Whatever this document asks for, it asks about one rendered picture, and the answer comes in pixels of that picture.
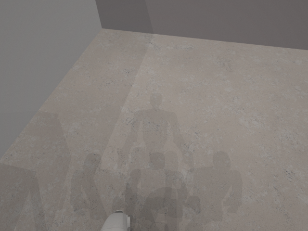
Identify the left robot thigh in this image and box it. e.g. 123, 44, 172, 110
101, 213, 130, 231

